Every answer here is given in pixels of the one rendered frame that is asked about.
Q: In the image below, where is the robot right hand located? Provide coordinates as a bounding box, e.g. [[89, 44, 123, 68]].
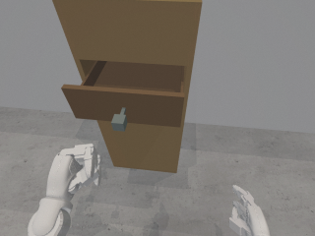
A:
[[229, 185, 271, 236]]

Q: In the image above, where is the cabinet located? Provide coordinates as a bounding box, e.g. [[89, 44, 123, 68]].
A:
[[52, 0, 203, 173]]

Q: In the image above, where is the left robot forearm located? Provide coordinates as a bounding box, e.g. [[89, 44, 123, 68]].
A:
[[28, 197, 73, 236]]

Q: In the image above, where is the robot left hand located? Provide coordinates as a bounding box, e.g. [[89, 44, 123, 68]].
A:
[[46, 144, 102, 202]]

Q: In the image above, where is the drawer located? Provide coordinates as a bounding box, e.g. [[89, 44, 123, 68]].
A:
[[61, 60, 185, 128]]

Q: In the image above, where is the handle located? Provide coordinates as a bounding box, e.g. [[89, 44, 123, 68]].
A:
[[111, 107, 128, 132]]

